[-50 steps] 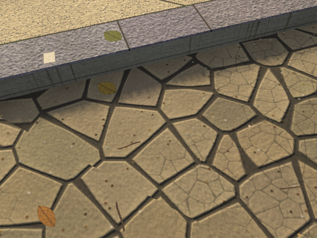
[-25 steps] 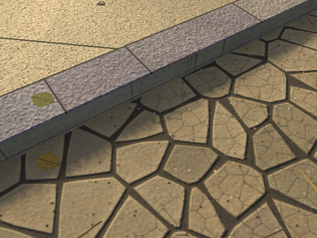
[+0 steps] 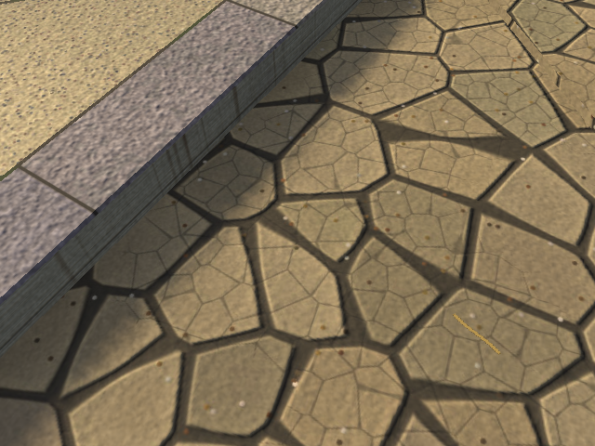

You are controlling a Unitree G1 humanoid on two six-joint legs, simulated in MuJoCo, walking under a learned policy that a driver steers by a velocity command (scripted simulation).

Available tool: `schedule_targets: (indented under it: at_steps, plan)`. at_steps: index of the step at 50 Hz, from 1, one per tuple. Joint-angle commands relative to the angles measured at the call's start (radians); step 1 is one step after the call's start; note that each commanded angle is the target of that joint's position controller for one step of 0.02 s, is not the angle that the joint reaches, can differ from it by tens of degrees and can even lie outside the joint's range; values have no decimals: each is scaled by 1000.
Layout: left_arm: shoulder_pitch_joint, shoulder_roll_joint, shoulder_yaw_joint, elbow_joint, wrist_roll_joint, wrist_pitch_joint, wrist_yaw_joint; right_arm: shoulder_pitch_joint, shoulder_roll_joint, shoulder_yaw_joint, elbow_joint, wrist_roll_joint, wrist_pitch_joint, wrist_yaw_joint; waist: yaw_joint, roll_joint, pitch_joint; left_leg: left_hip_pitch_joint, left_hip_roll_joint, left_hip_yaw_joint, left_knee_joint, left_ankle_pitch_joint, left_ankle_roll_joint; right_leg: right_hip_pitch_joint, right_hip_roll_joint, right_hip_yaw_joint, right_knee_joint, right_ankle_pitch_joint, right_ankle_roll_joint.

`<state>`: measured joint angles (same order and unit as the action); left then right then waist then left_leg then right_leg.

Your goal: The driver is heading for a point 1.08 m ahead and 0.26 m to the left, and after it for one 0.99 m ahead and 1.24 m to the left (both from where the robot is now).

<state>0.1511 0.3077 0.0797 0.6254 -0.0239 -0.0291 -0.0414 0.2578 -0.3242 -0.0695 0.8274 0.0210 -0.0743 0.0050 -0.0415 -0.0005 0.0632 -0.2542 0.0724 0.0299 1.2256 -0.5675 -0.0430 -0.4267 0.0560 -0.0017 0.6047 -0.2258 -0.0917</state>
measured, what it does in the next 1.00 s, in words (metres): walks ahead, turning left: left foot, then right foot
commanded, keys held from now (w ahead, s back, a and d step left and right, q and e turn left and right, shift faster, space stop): w+e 0.04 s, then w+q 0.96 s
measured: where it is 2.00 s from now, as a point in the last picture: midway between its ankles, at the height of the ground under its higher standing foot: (208, 228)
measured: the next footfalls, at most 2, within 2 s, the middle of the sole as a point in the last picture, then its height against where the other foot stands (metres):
left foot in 0.42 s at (270, 434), level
right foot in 0.88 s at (338, 313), level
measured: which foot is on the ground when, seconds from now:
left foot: up 0.00-0.40, down 0.42-0.88, up 0.90-1.00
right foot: down 0.00-0.44, up 0.46-0.86, down 0.88-1.00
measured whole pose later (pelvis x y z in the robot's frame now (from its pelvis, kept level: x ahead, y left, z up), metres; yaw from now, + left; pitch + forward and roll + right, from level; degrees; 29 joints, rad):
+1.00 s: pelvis +0.61 +0.00 +0.01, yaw +22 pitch +2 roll -1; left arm 0.18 0.26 0.04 0.68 0.01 -0.11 0.00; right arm 0.34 -0.32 -0.06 0.73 0.02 -0.02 -0.01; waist -0.02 0.04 0.00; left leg -0.42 -0.03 -0.10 1.17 -0.39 0.01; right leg -0.32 0.03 0.01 0.47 -0.19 -0.01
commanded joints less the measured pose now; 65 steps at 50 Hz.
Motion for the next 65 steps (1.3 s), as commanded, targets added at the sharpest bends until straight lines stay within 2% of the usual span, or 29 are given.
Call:
schedule_targets:
  at_steps: [1,3,5,10,15,18,20,21,22,23,24,25,26,28,31,35,39,42,43,44,45,46,47,48,49,51,58,62,65]
  plan:
    - [190,156,46,-15,-3,-28,7,-118,-117,-3,-144,0,-65,-10,104,1,-202,-604,19,-101,115,136,24,644,-304,536,-279,206,-244]
    - [91,112,25,-40,21,-32,19,-61,-137,-13,-126,-23,-46,-4,32,-26,-155,-461,63,-113,-6,218,14,448,-286,432,-305,430,-226]
    - [89,96,17,-14,17,-38,32,-38,-104,-9,-103,-27,-30,7,17,-30,-116,-410,68,-84,-132,314,-1,347,-246,307,-330,557,-193]
    - [146,118,14,44,21,-45,59,-197,-23,26,-133,-16,-29,25,85,-55,-48,-321,19,-18,-523,684,10,257,-158,99,-390,558,-100]
    - [224,123,15,116,27,-49,60,-308,-32,26,-172,4,-30,52,125,-36,12,-368,-36,-30,-680,743,72,411,-231,69,-409,478,-63]
    - [204,142,22,124,31,-36,69,-266,-51,15,-180,-4,-32,67,80,-63,-35,-332,-95,4,-682,588,124,528,-253,35,-288,812,-40]
    - [167,159,24,110,41,-16,81,-90,-101,-12,-142,-8,-23,61,-11,-100,-151,-153,-159,50,-656,485,166,563,-235,6,-44,1136,-12]
    - [126,163,20,94,40,-12,86,60,-140,-30,-117,-13,-18,51,-99,-68,-220,80,-129,-11,-694,567,206,429,-205,-22,188,1061,17]
    - [222,95,0,64,53,-28,81,175,-238,-56,-113,-22,-12,43,-81,141,-363,489,114,-408,-667,591,379,38,-72,-38,624,516,106]
    - [258,48,-25,70,54,-54,57,182,-193,-46,-104,-3,-9,43,-58,240,-471,680,249,-845,-839,423,493,-230,79,90,824,-331,136]
    - [173,118,-11,43,11,-83,35,137,-148,-35,-114,3,-4,32,-78,143,-360,614,217,-792,-900,206,432,-335,4,180,840,-284,103]
    - [86,127,-13,12,-9,-99,27,71,-123,-29,-138,-2,1,24,-62,58,-220,449,190,-679,-933,164,389,-356,-46,160,762,-206,86]
    - [42,115,-15,2,9,-105,30,13,-106,-22,-151,-7,1,23,-19,-34,-106,263,155,-602,-966,244,366,-325,-77,134,657,-172,81]
    - [73,112,-7,3,42,-92,38,-41,-89,-12,-177,-21,1,18,47,-5,-65,76,92,-507,-1006,412,353,-198,-116,122,531,-127,96]
    - [81,76,-20,-2,52,-72,50,-40,-111,-20,-179,-15,3,4,60,41,-66,-51,44,-378,-1014,611,351,-134,-122,71,362,-63,147]
    - [-80,33,-41,-39,44,-75,49,33,-140,-32,-150,5,21,-20,-11,58,-76,-108,-28,-304,-980,539,276,-30,-66,51,56,244,182]
    - [-152,67,-29,-59,19,-88,36,99,-132,-32,-130,10,41,-25,-36,94,-92,5,0,-410,-899,414,243,7,-33,92,-92,251,175]
    - [-71,104,-4,-38,13,-104,34,75,-115,-30,-138,5,46,-25,29,129,-103,56,17,-481,-786,410,205,118,-41,97,-166,166,119]
    - [10,130,9,-23,21,-109,39,71,-81,-19,-145,0,43,-22,71,121,-150,19,-15,-452,-687,414,174,259,-84,113,-182,151,81]
    - [149,186,26,-11,37,-110,48,80,-14,4,-159,-14,34,-16,126,8,-271,-87,-77,-356,-419,295,136,489,-259,278,-180,74,8]
    - [234,266,48,31,45,-93,44,209,28,23,-196,10,23,-13,73,-317,-376,-410,-188,-208,-127,-31,84,759,-471,733,-262,-153,-162]
    - [218,181,34,23,25,-89,37,198,-77,4,-170,20,23,-18,98,-223,-306,-535,-98,-213,14,9,67,720,-483,817,-304,-363,-159]
    - [183,124,19,17,24,-85,40,96,-129,-12,-177,12,28,-18,126,-132,-185,-563,-70,-203,57,107,58,620,-430,653,-312,-306,-114]
    - [140,103,8,14,33,-82,41,44,-121,-14,-186,2,32,-19,115,-73,-123,-538,-41,-179,48,178,50,521,-381,513,-322,-150,-88]
    - [112,79,1,22,36,-79,41,11,-111,-17,-198,-6,32,-16,102,-72,-74,-525,-20,-176,8,225,44,450,-341,415,-340,-25,-79]
    - [95,59,-5,37,40,-80,44,9,-75,-16,-209,7,37,-4,75,-118,-50,-469,13,-152,-35,266,39,371,-296,282,-384,95,-65]
    - [96,124,18,91,29,-79,46,-100,-18,3,-250,3,37,20,83,-73,-33,-484,38,-100,-313,473,12,378,-293,34,-443,336,-84]
    - [129,158,25,122,15,-69,52,-227,-1,15,-286,1,26,41,122,-55,-6,-410,12,-34,-516,580,43,405,-292,-66,-436,377,-54]
    - [143,184,33,139,3,-54,53,-260,-24,7,-312,2,26,52,106,-71,-11,-359,-26,9,-589,502,89,482,-312,-112,-363,580,-26]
